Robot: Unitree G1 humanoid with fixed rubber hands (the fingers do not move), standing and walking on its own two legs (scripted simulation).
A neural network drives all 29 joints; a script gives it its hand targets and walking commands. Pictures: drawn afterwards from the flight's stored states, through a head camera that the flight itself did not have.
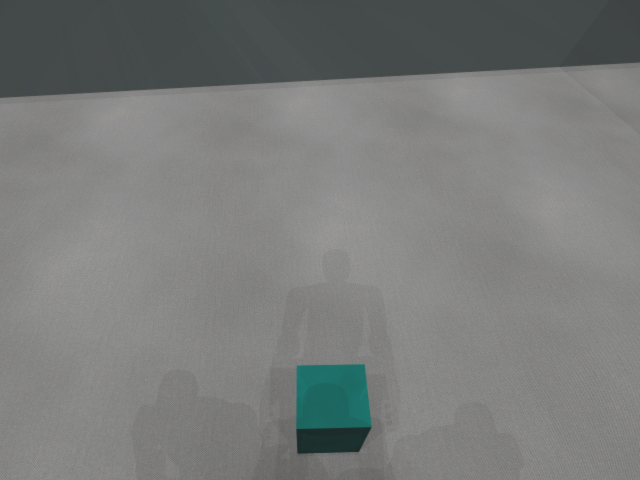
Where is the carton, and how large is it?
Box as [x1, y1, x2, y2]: [296, 364, 371, 453]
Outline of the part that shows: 364,364 297,365 297,453 359,450 371,426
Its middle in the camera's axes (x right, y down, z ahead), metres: +0.03 +0.48 +1.05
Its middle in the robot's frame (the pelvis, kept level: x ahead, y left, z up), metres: +0.38 -0.04 -0.64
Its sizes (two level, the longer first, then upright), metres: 0.178 0.152 0.269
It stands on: the floor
